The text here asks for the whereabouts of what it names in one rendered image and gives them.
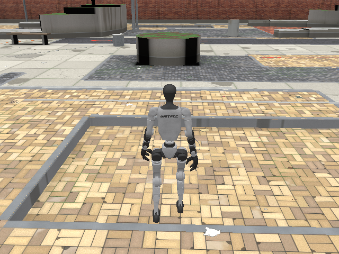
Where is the robot right forearm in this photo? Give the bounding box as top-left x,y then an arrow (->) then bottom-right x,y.
187,130 -> 197,157

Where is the left robot hand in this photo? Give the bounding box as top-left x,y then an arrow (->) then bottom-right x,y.
141,149 -> 152,161

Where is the right robot hand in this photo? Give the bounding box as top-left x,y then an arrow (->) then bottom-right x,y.
186,156 -> 198,171

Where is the left robot shin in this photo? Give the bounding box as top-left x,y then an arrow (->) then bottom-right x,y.
153,178 -> 160,215

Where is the left robot upper arm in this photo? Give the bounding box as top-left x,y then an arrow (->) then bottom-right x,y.
146,107 -> 158,135

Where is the right robot upper arm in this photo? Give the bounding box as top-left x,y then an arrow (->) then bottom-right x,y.
181,107 -> 193,137

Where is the left robot thigh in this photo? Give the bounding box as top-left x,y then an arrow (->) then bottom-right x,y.
151,148 -> 162,187

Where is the robot left forearm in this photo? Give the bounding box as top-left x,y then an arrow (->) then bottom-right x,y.
142,128 -> 151,150

